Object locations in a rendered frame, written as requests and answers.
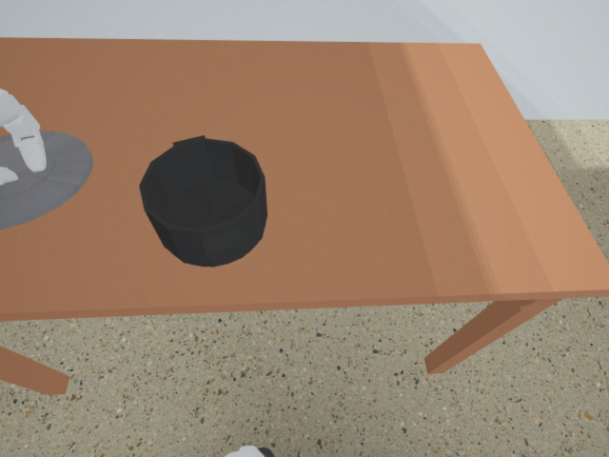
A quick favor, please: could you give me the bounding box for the lid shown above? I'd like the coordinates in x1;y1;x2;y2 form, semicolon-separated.
0;130;93;229

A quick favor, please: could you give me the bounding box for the robot left hand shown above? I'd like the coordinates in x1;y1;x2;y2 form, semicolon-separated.
0;89;47;185

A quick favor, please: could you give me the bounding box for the knob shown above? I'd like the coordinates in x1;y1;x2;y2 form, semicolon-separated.
0;139;28;173

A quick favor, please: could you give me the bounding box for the table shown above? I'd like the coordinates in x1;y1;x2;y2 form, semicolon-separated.
0;37;609;395

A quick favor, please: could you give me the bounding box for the pot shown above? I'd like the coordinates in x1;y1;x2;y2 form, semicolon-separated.
139;135;267;268

